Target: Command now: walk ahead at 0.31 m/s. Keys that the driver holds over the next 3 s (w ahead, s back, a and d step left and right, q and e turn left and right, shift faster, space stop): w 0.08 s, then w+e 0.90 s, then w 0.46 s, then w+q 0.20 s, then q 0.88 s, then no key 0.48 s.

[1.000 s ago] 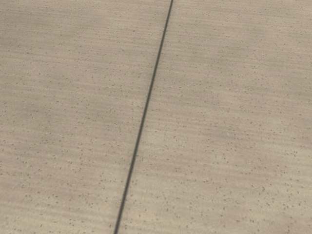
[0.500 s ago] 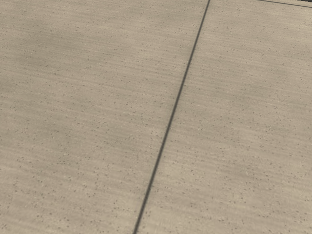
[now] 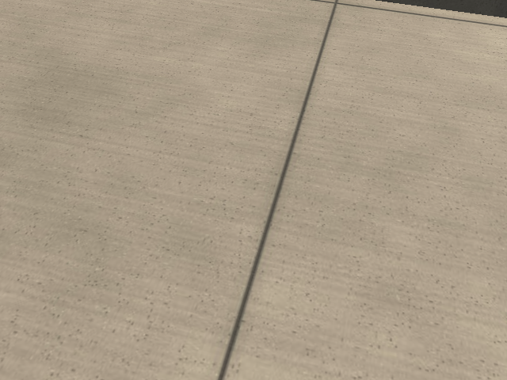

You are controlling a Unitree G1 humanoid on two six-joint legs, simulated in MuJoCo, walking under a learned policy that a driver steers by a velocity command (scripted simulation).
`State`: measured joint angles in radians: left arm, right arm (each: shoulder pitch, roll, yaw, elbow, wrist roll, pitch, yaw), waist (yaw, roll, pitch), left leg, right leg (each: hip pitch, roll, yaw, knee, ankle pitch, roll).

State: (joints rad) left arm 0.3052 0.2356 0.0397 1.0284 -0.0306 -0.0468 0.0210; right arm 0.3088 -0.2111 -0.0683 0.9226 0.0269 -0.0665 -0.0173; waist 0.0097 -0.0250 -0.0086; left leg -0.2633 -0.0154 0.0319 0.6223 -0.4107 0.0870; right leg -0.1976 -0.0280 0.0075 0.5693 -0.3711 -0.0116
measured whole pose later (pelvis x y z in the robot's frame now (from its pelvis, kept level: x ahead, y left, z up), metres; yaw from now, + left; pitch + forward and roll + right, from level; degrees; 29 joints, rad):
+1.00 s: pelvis +0.51 -0.10 -0.01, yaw -29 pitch +3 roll +0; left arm 0.41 0.28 0.07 0.82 -0.02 -0.04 0.01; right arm 0.00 -0.25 -0.04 0.68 0.00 -0.15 0.01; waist 0.10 0.02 -0.01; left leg -0.47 -0.02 -0.06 0.43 -0.03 0.02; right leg -0.08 0.13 0.24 0.51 -0.45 -0.08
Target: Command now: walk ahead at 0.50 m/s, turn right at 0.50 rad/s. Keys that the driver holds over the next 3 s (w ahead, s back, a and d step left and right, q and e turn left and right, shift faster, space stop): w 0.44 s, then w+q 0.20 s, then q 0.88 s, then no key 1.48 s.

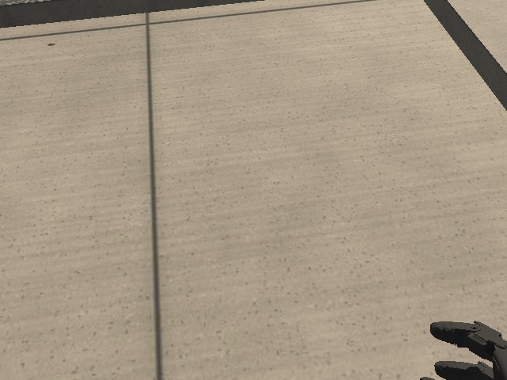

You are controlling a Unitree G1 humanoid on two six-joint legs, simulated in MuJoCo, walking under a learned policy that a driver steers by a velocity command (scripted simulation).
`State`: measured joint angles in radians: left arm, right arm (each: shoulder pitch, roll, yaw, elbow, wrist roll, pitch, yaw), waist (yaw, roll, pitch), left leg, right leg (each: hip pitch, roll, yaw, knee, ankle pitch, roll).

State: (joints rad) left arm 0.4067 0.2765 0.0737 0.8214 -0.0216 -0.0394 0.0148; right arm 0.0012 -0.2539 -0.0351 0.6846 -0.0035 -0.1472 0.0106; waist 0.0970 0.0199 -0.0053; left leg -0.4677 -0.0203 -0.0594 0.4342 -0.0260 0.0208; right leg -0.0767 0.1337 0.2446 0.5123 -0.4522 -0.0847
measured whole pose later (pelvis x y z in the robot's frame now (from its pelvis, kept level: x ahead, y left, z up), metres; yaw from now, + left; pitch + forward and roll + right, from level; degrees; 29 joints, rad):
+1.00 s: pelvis +0.48 -0.04 -0.01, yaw +9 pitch +3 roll -2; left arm 0.21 0.29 0.07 0.80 0.00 -0.03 0.04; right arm 0.12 -0.28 -0.06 0.65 -0.01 -0.04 0.05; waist 0.03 0.02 0.05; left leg -0.52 -0.02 0.03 0.59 -0.11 0.09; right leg -0.20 -0.04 -0.17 0.82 -0.51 0.02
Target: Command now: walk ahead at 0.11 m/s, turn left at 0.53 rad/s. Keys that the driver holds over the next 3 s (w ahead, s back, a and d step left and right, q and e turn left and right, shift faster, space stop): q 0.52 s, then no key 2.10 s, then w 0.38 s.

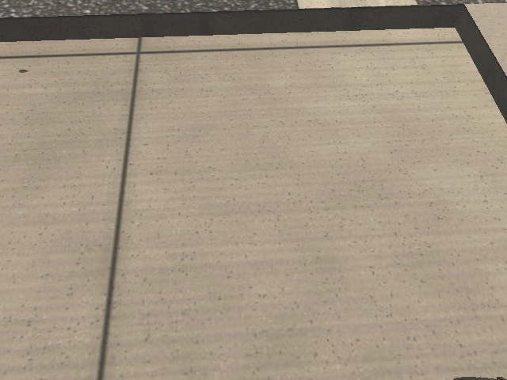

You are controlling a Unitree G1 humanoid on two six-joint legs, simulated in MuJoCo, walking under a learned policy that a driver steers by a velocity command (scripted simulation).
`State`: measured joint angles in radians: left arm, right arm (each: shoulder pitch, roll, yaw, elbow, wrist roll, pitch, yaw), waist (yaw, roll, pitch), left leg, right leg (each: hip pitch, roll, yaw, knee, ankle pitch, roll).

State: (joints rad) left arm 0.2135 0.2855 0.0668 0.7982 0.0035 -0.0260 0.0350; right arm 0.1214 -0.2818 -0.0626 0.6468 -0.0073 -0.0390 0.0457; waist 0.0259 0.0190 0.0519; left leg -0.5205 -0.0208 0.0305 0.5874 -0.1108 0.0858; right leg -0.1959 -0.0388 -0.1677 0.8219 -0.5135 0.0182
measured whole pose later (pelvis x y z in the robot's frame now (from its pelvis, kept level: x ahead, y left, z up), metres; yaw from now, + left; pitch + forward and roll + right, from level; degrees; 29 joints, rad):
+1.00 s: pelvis +0.05 -0.03 +0.02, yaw +25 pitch +0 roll +0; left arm 0.21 0.27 0.04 0.79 0.02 0.00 0.01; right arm 0.16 -0.21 -0.02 0.65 -0.02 0.02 0.00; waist 0.04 -0.02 0.01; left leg -0.22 -0.03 -0.03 0.52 -0.29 0.02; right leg -0.24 -0.06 -0.02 0.51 -0.26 0.05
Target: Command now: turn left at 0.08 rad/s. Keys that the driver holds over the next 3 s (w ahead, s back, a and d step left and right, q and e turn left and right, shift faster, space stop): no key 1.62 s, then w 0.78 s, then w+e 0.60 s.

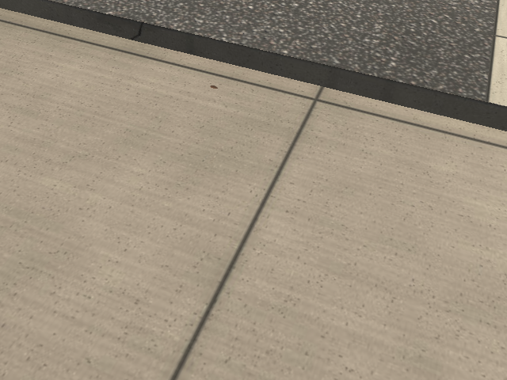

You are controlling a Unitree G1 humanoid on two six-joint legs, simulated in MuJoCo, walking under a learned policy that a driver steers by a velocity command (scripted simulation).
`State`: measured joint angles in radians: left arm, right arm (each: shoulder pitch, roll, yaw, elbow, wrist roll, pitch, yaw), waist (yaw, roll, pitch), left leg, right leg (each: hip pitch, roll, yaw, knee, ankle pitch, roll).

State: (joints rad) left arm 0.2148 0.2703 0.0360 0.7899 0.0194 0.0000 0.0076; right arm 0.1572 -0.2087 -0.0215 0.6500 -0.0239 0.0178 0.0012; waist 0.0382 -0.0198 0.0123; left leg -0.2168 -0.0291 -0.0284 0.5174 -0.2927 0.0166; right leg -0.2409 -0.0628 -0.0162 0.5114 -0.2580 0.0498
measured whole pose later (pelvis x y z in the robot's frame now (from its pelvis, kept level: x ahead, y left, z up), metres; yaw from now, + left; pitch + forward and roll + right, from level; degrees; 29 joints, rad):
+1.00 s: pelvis +0.01 -0.01 +0.00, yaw +0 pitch -2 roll +0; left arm 0.24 0.21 0.03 1.08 0.00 0.01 0.05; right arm 0.24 -0.21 -0.03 1.01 0.00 0.01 -0.04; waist 0.02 0.00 0.04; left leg -0.17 -0.02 -0.03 0.49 -0.29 0.01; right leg -0.19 -0.05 -0.02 0.48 -0.26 0.04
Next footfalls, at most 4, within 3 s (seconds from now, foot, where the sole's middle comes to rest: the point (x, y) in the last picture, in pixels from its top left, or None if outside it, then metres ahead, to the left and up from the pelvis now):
2.32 left None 0.44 0.08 -0.77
2.88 right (334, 310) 0.73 -0.19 -0.77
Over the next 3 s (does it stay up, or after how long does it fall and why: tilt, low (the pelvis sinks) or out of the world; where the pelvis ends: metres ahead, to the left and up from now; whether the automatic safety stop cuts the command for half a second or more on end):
stays up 0.64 -0.09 -0.01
